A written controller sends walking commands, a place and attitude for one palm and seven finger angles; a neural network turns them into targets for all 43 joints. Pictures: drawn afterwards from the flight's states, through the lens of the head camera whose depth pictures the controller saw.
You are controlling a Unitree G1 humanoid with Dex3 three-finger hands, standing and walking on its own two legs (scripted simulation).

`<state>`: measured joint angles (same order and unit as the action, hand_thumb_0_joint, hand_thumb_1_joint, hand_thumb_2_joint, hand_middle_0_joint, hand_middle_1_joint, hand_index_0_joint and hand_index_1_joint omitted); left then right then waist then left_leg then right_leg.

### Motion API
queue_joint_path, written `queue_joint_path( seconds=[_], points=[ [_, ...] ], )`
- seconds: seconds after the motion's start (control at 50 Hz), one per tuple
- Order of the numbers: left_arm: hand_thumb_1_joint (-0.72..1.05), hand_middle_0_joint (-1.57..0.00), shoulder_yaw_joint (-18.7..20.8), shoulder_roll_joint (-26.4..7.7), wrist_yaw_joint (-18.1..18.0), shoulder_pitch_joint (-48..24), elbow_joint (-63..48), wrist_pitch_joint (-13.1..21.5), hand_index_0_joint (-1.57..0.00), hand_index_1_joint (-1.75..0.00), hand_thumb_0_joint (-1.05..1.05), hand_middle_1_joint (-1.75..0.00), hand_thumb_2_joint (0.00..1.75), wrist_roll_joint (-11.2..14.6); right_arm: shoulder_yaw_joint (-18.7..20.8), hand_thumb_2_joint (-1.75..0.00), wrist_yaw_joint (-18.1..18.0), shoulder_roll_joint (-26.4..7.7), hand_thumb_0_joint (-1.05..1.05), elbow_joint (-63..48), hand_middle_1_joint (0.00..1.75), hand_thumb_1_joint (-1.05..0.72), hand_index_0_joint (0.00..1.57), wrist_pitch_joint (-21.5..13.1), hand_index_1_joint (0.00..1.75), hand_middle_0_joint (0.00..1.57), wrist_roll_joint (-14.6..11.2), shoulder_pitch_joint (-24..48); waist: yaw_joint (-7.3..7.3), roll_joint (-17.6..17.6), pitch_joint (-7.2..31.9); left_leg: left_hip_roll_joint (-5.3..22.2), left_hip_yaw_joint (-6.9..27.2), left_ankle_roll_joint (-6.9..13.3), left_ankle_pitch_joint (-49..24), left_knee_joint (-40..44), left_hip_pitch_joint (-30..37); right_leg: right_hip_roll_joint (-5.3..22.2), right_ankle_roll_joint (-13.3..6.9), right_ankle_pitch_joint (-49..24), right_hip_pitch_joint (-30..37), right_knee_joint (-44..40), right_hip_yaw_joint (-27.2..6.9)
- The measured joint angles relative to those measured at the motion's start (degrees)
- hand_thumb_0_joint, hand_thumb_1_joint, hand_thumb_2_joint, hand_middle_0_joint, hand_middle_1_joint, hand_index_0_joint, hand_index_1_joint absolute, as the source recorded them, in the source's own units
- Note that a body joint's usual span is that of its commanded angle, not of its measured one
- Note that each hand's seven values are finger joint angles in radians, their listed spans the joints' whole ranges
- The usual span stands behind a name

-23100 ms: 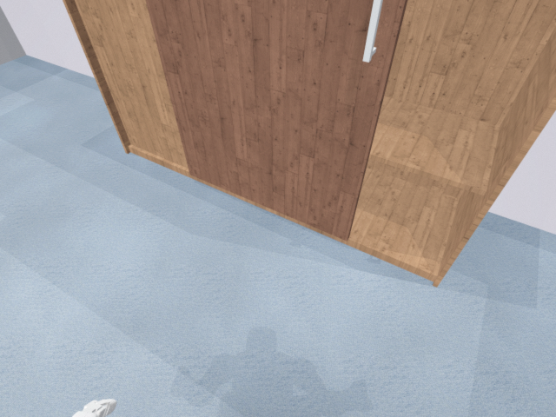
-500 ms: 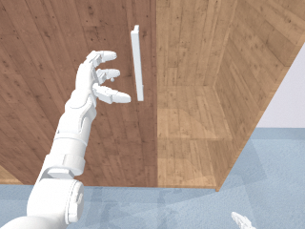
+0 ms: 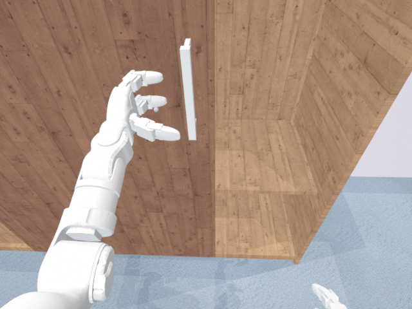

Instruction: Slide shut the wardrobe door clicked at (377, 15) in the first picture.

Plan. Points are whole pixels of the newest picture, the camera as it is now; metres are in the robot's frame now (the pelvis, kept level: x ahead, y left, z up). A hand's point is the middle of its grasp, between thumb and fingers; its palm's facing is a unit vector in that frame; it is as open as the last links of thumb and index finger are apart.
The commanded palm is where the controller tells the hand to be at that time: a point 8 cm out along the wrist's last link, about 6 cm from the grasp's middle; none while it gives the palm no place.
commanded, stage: move the hooked fingers beside the handle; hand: left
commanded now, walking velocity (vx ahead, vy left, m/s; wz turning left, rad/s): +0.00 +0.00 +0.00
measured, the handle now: (190, 93) +0.50 +0.05 +0.19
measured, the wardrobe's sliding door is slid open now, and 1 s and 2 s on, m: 0.39 0.39 0.39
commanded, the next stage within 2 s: none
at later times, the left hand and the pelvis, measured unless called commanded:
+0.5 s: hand (157, 116) +0.42 +0.11 +0.19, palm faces +0.03 -1.00 +0.00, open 14.0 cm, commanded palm +0.40 +0.16 +0.20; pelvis +0.01 -0.01 +0.00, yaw -1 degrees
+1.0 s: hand (152, 104) +0.41 +0.11 +0.23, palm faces +0.01 -1.00 -0.01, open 14.0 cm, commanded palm +0.39 +0.17 +0.20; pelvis +0.00 -0.01 +0.00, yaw +1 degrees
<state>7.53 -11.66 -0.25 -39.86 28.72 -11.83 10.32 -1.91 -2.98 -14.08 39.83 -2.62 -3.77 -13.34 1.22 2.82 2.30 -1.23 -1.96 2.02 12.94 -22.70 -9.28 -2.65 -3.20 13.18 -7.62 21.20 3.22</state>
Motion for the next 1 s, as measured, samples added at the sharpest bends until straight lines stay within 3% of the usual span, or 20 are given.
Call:
queue_joint_path(
  seconds=[0.08, 0.24, 0.4, 0.58, 0.76, 0.92, 1.0],
  points=[
    [-0.51, -0.3, 0.28, 0.73, -0.11, 1.58, -0.09, -1.14, -0.3, -1.2, -0.02, -1.2, 0.3, 0.35, 0.05, -0.9, -0.03, -0.09, 0.01, -0.55, 0.3, -0.91, 0.2, 0.48, 0.3, 0.2, 0.14, 0.26, 0.13, 0.25, -0.12, -0.01, -0.1, 0.02, -0.04, 0.21, -0.07, 0.0, -0.01, 0.01, -0.19, -0.04, -0.11],
    [-0.51, -0.3, -0.89, 1.6, -1.36, 1.91, -4.36, 2.37, -0.3, -1.2, -0.02, -1.2, 0.3, -0.51, 0.2, -0.9, 0.08, 0.36, 0.01, -0.08, 0.3, -0.91, 0.2, -0.12, 0.3, 0.2, 0.61, 0.48, 0.01, -0.1, -0.87, 0.0, -0.08, -0.16, 0.16, 0.28, 0.59, -0.02, -0.16, 0.45, 0.29, 0.3, -0.12],
    [-0.5, -0.3, 1.32, 0.12, -0.76, -0.3, 1.93, -2.13, -0.3, -1.2, -0.02, -1.2, 0.3, -0.11, -0.27, -0.9, -0.06, 0.08, 0.01, -0.49, 0.3, -0.91, 0.2, 1.93, 0.3, 0.2, 0.3, 0.17, 0.58, 0.21, 0.24, 0.31, -0.17, -0.35, 0.24, 0.38, 0.16, -0.34, -0.36, 0.32, -0.09, -0.07, -0.24],
    [-0.5, -0.3, 0.96, -0.19, 0.09, 4.58, -6.48, 2.93, -0.3, -1.2, -0.02, -1.2, 0.3, -0.2, 0.58, -0.9, -0.03, -0.24, 0.01, -0.42, 0.3, -0.91, 0.2, 0.7, 0.3, 0.2, 0.39, -0.64, -0.06, -0.26, -0.99, 0.38, 0.06, -0.53, 0.3, 0.43, 1.12, -0.42, -0.57, 0.5, 0.92, -0.07, -0.04],
    [-0.51, -0.3, 1.31, -0.43, 1.33, 2.89, -1.57, -3.25, -0.3, -1.2, -0.01, -1.2, 0.3, 1.15, 0.08, -0.9, -0.03, -0.66, 0.01, -0.97, 0.3, -0.91, 0.2, 1.96, 0.3, 0.2, -0.12, 0.96, 0.2, 0.27, 0.55, 0.33, 0.28, -0.45, 0.21, -0.04, 0.35, -0.36, -0.46, 0.3, 0.35, 0.06, 0.21],
    [-0.51, -0.3, 0.74, -0.26, -0.08, 4.52, -6.32, 2.24, -0.3, -1.2, -0.02, -1.2, 0.3, 0.17, -0.1, -0.9, -0.18, 0.2, 0.01, -1.23, 0.3, -0.91, 0.2, 0.34, 0.3, 0.2, 0.36, 1.44, -0.03, -0.47, -1.24, 0.34, 0.24, -0.42, -0.09, -0.17, 0.69, -0.35, -0.5, 0.06, 0.65, 0.31, 0.2],
    [-0.51, -0.3, 0.03, -1.09, 0.45, -0.09, -2.19, 1.45, -0.3, -1.2, -0.02, -1.2, 0.3, 0.11, -0.45, -0.9, -0.27, 0.19, 0.01, -0.1, 0.3, -0.91, 0.2, 0.51, 0.3, 0.2, 0.02, 1.26, -0.14, -0.36, -0.61, 0.23, 0.64, -0.37, -0.04, -0.61, 0.09, -0.25, -0.4, 0.02, 0.38, 0.3, 0.61]
  ],
)
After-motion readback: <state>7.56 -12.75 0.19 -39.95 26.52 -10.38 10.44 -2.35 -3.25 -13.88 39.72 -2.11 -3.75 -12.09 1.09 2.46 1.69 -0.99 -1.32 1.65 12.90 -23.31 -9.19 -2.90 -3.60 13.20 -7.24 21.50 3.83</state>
